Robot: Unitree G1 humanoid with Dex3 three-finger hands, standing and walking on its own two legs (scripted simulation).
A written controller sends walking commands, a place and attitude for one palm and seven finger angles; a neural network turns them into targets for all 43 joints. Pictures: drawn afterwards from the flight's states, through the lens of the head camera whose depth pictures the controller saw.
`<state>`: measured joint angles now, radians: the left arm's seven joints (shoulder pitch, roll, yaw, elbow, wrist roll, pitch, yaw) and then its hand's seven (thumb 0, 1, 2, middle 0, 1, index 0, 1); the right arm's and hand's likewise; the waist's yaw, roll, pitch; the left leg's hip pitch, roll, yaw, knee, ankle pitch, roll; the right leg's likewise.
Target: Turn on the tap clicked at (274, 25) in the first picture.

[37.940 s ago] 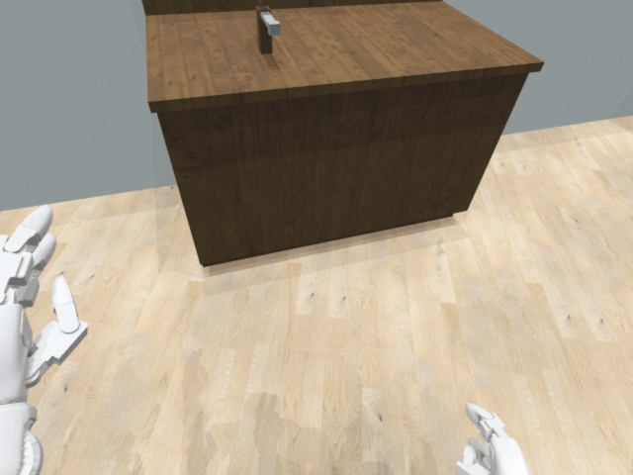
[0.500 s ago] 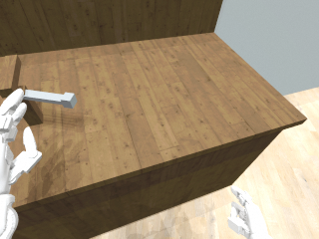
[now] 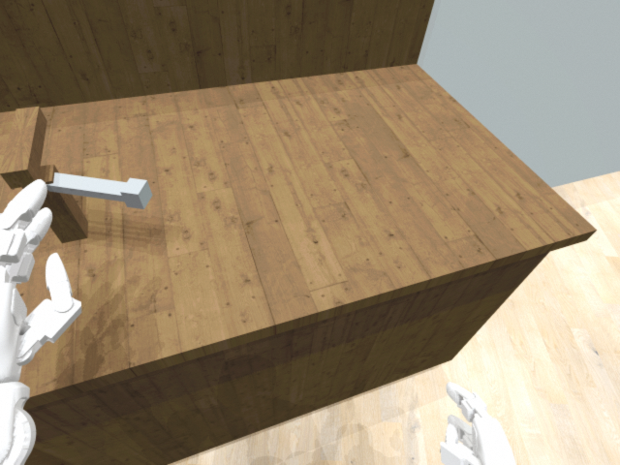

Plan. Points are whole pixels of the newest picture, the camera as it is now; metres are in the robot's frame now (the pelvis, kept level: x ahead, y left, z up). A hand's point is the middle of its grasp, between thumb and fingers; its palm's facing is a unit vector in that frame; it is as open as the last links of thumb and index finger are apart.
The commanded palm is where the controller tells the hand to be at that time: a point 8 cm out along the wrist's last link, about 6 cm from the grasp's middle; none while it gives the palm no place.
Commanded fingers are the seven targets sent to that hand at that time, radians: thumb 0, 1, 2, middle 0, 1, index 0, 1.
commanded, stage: look again from close up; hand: left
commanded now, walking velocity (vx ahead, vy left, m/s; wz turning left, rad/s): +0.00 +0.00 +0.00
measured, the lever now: (137, 193) +0.41 +0.28 +0.11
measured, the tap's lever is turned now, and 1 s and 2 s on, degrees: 63 63 63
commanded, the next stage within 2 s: turn the palm inward beside the body in 0.06 s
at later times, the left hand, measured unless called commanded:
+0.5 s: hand (100, 336) +0.19 +0.22 +0.14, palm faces +0.39 -0.87 -0.31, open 7.5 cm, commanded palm +0.15 +0.27 +0.17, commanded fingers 0.00 0.90 0.90 -0.20 -0.30 -0.20 -0.30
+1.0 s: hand (110, 319) +0.21 +0.21 +0.15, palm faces +0.52 -0.81 -0.27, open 7.5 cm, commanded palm +0.15 +0.25 +0.17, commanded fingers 0.00 0.90 0.90 -0.20 -0.30 -0.20 -0.30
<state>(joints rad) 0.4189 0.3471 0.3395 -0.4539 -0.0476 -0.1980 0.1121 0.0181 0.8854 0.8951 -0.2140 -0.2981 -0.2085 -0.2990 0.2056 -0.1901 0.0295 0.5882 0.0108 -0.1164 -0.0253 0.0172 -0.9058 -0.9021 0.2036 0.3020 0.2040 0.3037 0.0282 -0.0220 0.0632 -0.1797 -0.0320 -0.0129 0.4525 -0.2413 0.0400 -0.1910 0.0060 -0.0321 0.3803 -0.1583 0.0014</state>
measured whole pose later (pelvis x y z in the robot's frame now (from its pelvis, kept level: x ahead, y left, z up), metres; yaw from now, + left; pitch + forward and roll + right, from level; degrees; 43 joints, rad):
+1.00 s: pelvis +0.02 -0.06 -0.02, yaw +3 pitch +1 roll +0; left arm 0.41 0.33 0.36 -0.46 -0.19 0.04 0.12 0.02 0.89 0.90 -0.21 -0.30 -0.21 -0.30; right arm 0.19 -0.26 0.02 0.66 0.03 -0.17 -0.09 0.02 -0.91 -0.90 0.20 0.30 0.20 0.30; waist 0.08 0.05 -0.06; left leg -0.31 0.00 -0.08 0.66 -0.37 -0.03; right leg -0.34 0.05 -0.08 0.66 -0.34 -0.08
